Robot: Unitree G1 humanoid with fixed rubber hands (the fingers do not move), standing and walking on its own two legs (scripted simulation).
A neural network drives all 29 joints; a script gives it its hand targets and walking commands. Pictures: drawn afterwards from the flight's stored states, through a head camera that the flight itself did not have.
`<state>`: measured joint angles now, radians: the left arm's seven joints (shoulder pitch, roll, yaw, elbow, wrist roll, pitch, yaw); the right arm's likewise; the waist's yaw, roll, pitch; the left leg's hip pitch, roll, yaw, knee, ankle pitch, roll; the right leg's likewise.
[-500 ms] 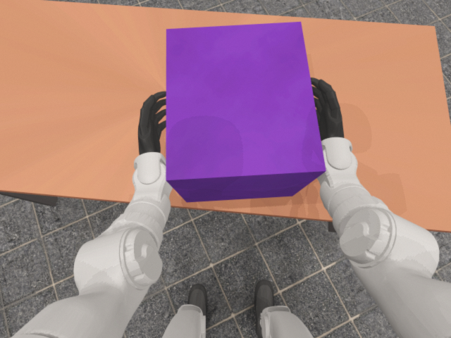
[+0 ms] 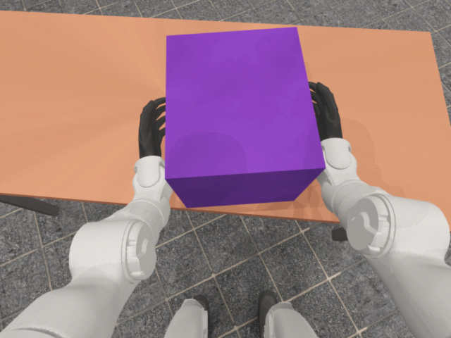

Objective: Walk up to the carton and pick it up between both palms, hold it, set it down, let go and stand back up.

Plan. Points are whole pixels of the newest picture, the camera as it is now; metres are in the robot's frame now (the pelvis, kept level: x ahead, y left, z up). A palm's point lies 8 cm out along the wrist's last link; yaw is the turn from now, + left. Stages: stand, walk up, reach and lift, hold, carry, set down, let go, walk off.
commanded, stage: reach and lift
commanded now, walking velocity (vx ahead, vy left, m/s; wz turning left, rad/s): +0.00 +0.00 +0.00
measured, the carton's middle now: (236, 126) +0.48 +0.02 -0.04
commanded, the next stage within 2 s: none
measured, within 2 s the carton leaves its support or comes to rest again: leaves its support in 0.44 s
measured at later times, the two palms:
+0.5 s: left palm (143, 182) +0.35 +0.18 -0.02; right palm (330, 154) +0.40 -0.13 +0.01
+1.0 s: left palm (115, 143) +0.37 +0.18 +0.10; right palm (364, 114) +0.40 -0.13 +0.13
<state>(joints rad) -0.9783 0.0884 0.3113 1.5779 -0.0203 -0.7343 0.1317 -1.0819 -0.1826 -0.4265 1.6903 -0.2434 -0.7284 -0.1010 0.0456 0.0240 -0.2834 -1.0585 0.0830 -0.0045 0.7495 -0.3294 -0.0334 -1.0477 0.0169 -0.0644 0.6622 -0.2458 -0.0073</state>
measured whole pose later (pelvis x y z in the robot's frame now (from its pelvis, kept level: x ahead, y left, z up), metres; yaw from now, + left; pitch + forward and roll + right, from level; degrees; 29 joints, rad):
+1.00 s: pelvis -0.03 +0.00 +0.03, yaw +3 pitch +16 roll -1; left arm -0.87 0.11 0.10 1.40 -0.20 -0.32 0.16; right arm -0.94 -0.11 -0.12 1.29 0.01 -0.14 -0.11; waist -0.01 0.05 -0.27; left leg -0.64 0.05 -0.01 0.65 -0.28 -0.03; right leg -0.63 -0.01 -0.07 0.58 -0.23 0.00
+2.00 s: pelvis -0.01 +0.01 +0.05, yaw +5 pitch +0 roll -2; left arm -0.45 0.01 0.19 0.24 0.15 0.42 0.08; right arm -0.54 -0.08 0.00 0.48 0.18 0.25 -0.19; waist -0.08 -0.02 -0.07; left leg -0.17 0.04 -0.02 0.39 -0.21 -0.02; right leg -0.12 -0.01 -0.09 0.25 -0.13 0.01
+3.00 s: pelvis -0.02 +0.01 +0.05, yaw +5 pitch -7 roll -1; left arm -0.48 -0.02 0.26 0.05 0.28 0.60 -0.03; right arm -0.55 -0.05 -0.01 0.41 0.19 0.30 -0.21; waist -0.09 -0.06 0.03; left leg -0.03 0.03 -0.03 0.35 -0.20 -0.02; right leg 0.01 -0.02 -0.09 0.25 -0.14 0.01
